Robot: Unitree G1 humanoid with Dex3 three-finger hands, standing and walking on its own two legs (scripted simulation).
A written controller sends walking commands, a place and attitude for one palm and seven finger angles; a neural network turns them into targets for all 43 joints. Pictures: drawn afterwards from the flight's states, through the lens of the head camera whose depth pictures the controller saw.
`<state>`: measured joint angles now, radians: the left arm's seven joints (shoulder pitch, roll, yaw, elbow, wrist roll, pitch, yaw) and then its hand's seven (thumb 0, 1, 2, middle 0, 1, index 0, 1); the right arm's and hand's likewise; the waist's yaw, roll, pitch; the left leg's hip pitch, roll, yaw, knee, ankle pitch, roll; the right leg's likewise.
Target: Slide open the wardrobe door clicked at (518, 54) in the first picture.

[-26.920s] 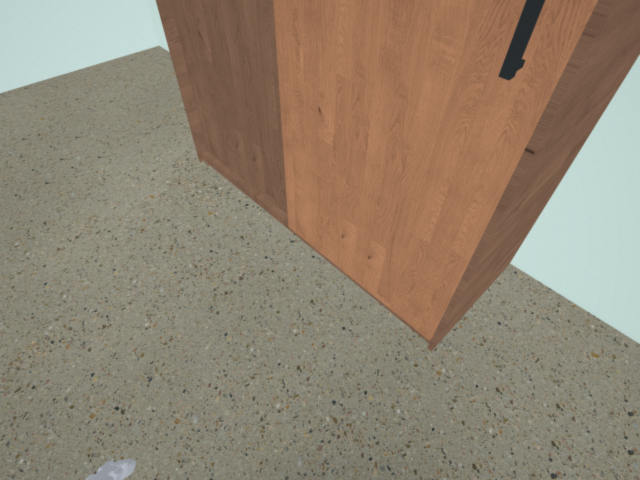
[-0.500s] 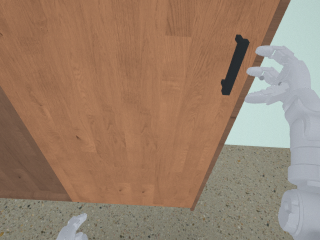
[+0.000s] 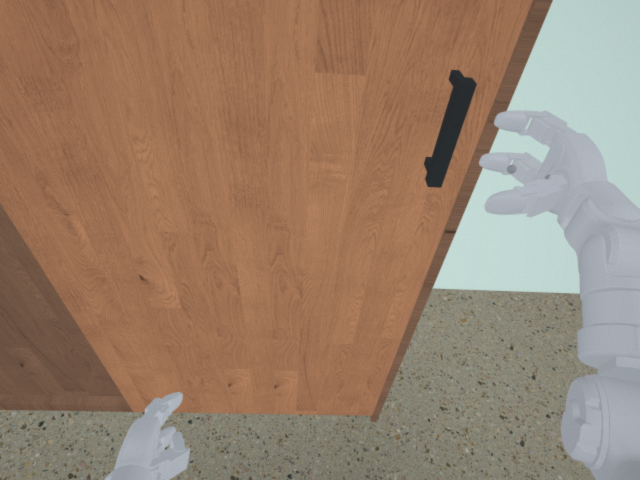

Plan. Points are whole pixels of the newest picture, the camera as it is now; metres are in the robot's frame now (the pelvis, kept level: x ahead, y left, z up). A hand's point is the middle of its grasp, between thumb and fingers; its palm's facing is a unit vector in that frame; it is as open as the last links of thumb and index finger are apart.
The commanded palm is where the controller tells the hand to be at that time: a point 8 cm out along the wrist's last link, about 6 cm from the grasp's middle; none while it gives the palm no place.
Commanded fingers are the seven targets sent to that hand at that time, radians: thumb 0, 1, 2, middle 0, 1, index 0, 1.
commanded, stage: move the hooked fingers beside the handle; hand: right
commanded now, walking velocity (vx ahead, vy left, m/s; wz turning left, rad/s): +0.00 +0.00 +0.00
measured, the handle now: (444, 130) +0.49 -0.12 +0.25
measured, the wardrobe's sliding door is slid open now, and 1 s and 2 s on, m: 0.00 0.00 0.00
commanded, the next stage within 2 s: feel for the door with the fingertips in 0.58 s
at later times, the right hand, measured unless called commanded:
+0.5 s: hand (505, 177) +0.41 -0.19 +0.23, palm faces -0.02 +1.00 -0.03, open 14.0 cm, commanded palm +0.39 -0.23 +0.25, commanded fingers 0.00 0.50 -0.30 0.30 1.20 0.30 1.20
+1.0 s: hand (484, 162) +0.41 -0.15 +0.25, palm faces -0.05 +1.00 -0.02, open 14.0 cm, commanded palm +0.39 -0.20 +0.24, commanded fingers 0.00 0.50 -0.30 0.30 1.20 0.30 1.20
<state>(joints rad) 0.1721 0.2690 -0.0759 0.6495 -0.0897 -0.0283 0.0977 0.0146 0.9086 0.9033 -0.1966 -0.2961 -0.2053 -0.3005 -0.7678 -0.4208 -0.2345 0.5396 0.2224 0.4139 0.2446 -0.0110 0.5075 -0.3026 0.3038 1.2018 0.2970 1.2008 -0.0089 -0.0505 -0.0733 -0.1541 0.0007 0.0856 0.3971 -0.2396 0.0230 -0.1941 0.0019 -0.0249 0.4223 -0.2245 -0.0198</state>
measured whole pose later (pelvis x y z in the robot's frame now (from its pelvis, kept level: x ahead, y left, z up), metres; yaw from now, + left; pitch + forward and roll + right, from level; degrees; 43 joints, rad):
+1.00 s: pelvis +0.00 +0.00 +0.00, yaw +0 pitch -1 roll +0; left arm 0.18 0.25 -0.08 0.66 -0.08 -0.02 0.09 0.01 0.91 0.90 -0.20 -0.30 -0.21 -0.30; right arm -0.74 -0.33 -0.20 0.41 0.21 0.37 0.17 -0.01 0.51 -0.30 0.30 1.20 0.30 1.20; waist -0.01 -0.04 -0.05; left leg -0.13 0.00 0.08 0.40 -0.25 0.03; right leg -0.17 0.00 -0.02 0.42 -0.23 -0.02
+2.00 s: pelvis +0.01 +0.00 +0.00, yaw +2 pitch +0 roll +0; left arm 0.26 0.26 -0.05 0.68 -0.07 -0.02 0.09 0.01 0.91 0.90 -0.20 -0.30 -0.21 -0.30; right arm -0.81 -0.34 -0.24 0.60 0.18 0.29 0.14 -0.01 0.50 -0.30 0.32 1.21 0.31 1.21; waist 0.02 -0.04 -0.06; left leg -0.15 -0.01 0.06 0.38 -0.23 0.03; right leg -0.18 -0.01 -0.05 0.40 -0.22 -0.02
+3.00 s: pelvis +0.01 +0.00 +0.00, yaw +1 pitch +0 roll +0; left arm 0.24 0.25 -0.05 0.69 -0.06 -0.01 0.09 0.02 0.91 0.90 -0.20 -0.30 -0.20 -0.30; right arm -0.81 -0.26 -0.18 0.53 0.18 0.35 0.06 -0.01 0.51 -0.30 0.32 1.21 0.32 1.22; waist 0.02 -0.03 -0.05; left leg -0.14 -0.01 0.06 0.38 -0.24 0.03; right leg -0.17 -0.01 -0.04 0.40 -0.23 -0.02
